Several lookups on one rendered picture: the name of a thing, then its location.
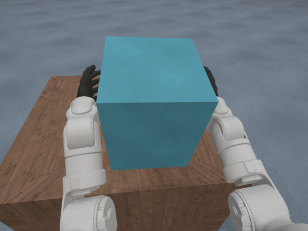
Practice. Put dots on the pedestal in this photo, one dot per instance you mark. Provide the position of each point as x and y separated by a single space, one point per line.
192 198

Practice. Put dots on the carton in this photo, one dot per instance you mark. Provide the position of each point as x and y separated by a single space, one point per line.
154 101

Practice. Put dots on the left robot upper arm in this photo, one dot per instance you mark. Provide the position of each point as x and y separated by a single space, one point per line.
95 213

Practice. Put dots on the robot left hand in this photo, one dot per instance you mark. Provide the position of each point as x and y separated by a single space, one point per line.
86 83

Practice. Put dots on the right robot forearm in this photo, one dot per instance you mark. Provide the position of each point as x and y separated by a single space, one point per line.
240 165

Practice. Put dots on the robot right hand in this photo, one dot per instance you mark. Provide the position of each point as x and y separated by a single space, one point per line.
211 79

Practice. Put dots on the right robot upper arm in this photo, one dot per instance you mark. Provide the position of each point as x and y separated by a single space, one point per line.
260 208

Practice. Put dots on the left robot forearm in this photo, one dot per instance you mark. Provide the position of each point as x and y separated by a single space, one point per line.
82 150

